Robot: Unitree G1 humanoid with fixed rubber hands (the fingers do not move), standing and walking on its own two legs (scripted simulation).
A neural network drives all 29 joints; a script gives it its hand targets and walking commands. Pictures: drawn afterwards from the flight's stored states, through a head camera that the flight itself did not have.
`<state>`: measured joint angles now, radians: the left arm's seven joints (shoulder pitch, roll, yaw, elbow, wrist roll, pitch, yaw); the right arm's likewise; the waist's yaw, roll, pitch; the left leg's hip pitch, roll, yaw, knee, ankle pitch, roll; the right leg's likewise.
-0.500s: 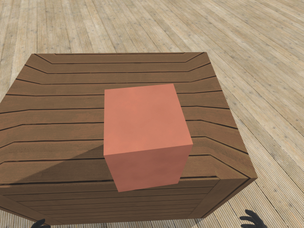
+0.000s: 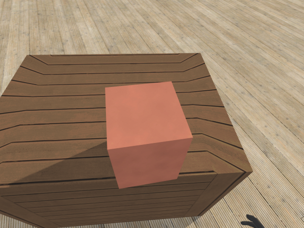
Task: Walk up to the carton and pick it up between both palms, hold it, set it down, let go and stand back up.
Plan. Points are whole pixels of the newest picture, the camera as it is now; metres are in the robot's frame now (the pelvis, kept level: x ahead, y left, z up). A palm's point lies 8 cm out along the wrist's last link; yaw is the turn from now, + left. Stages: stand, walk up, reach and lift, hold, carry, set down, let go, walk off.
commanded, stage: walk up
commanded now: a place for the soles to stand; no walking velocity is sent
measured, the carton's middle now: (144, 137) +0.35 +0.01 +0.02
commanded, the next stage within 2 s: reach and lift in 0.44 s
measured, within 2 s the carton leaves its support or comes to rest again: neither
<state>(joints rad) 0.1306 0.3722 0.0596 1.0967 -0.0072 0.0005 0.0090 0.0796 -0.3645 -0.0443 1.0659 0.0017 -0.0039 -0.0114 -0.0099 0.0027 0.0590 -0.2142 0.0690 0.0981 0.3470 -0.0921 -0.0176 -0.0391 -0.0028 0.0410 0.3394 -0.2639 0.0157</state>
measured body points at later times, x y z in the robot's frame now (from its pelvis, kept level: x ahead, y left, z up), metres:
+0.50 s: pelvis -0.01 +0.00 -0.01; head +0.01 +0.01 +0.44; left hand +0.10 +0.31 -0.13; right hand +0.10 -0.31 -0.12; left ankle +0.06 +0.13 -0.74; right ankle -0.05 -0.13 -0.74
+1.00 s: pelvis +0.00 -0.01 -0.01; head -0.01 +0.00 +0.44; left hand +0.18 +0.24 -0.08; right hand +0.16 -0.29 -0.08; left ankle +0.06 +0.13 -0.74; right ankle -0.05 -0.13 -0.74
